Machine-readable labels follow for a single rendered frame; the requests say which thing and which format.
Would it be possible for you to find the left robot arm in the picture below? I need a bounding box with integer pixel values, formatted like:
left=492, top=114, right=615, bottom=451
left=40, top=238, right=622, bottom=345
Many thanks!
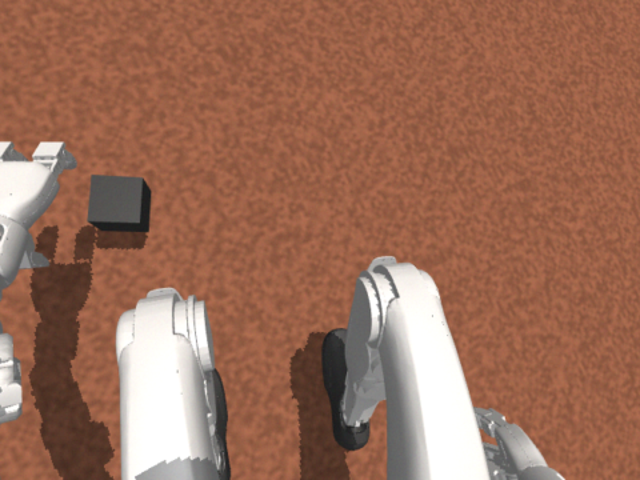
left=0, top=216, right=29, bottom=480

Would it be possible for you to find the cube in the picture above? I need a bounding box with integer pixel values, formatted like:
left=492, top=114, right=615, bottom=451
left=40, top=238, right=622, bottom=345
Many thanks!
left=87, top=175, right=151, bottom=232

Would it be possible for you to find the left robot hand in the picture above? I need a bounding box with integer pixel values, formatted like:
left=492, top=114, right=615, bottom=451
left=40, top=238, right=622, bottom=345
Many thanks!
left=0, top=142, right=77, bottom=269

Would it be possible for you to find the right robot foot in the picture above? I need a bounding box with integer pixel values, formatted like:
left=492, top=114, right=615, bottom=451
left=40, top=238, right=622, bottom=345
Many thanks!
left=322, top=328, right=370, bottom=450

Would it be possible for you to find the left robot foot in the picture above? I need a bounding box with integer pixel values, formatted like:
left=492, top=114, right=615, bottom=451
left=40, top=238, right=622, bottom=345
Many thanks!
left=212, top=369, right=231, bottom=480

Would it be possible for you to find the right robot hand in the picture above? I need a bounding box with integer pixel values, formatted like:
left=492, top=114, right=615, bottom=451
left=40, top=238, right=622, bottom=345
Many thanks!
left=473, top=407, right=548, bottom=480

